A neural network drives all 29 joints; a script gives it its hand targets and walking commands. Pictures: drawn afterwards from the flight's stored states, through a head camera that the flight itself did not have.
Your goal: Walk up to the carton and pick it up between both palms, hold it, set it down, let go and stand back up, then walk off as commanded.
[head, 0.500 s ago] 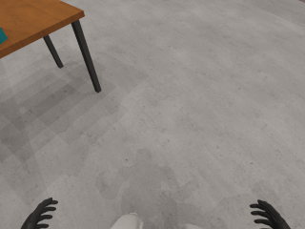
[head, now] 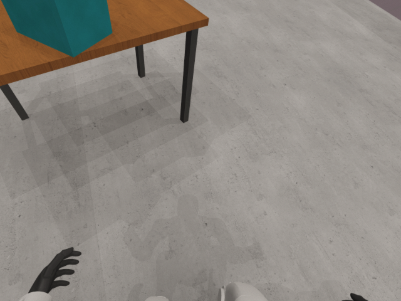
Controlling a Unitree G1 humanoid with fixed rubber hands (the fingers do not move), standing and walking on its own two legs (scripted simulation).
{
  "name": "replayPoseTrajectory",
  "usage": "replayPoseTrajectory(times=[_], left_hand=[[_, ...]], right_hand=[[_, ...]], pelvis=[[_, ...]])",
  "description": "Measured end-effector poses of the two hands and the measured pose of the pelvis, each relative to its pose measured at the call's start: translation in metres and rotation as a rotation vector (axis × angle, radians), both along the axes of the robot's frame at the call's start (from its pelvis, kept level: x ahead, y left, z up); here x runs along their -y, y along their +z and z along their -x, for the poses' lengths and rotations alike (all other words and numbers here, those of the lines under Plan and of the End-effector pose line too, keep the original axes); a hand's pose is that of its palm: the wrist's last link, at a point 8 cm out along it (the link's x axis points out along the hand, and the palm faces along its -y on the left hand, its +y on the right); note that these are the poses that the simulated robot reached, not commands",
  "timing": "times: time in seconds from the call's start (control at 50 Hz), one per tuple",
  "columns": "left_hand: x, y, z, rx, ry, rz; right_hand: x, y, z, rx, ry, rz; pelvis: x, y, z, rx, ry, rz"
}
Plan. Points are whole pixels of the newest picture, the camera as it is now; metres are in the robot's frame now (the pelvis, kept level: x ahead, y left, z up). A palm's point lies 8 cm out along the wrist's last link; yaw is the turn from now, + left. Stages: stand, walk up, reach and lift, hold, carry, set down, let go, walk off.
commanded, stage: walk up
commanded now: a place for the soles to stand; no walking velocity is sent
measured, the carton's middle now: (57, 5) +1.00 +0.47 +0.03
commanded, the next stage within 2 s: none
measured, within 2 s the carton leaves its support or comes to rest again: neither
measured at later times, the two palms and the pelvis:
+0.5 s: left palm (37, 262) +0.20 +0.31 -0.07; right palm (321, 227) +0.28 -0.31 -0.09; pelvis +0.14 -0.02 +0.00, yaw +13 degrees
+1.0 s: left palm (2, 256) +0.22 +0.40 -0.11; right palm (276, 182) +0.39 -0.22 -0.08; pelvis +0.23 +0.07 -0.01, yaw +19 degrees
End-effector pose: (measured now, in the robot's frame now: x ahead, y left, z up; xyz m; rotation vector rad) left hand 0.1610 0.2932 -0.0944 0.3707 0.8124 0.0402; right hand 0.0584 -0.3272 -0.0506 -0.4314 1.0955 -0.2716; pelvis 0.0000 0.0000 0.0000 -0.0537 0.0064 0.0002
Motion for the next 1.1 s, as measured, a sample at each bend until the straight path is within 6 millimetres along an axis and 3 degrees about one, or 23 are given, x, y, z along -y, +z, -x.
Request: replayPoseTrajectory(times=[0.18,0.28,0.38,0.46,0.58,0.76,0.94,1.1], left_hand=[[-0.031,0.016,-0.021,0.051,0.100,-0.036],[-0.030,0.017,-0.036,0.045,0.147,-0.048],[-0.019,0.012,-0.055,0.014,0.171,-0.071],[-0.016,0.016,-0.049,-0.032,0.220,-0.086],[-0.023,0.032,-0.036,-0.103,0.274,-0.137],[-0.047,0.027,-0.054,-0.101,0.295,-0.126],[-0.091,-0.013,-0.056,-0.149,0.366,-0.043],[-0.108,-0.012,-0.074,-0.110,0.427,0.023]], right_hand=[[-0.023,-0.010,-0.085,0.060,0.122,-0.016],[-0.025,-0.019,-0.131,0.057,0.185,-0.033],[-0.015,-0.036,-0.172,0.020,0.215,-0.054],[-0.018,-0.041,-0.205,-0.003,0.266,-0.078],[-0.017,-0.049,-0.244,0.004,0.283,-0.095],[-0.043,-0.048,-0.275,0.015,0.298,-0.094],[-0.098,-0.038,-0.321,0.007,0.376,-0.032],[-0.125,-0.005,-0.368,0.059,0.425,0.037]], pelvis=[[-0.013,-0.003,-0.047,0.045,0.102,-0.037],[-0.005,-0.005,-0.077,0.038,0.152,-0.052],[0.011,-0.012,-0.110,0.001,0.173,-0.069],[0.019,-0.008,-0.132,-0.009,0.214,-0.078],[0.014,-0.004,-0.162,0.014,0.229,-0.092],[-0.009,-0.006,-0.190,0.039,0.241,-0.070],[-0.059,-0.018,-0.215,0.014,0.314,-0.042],[-0.081,-0.004,-0.246,0.069,0.383,-0.019]])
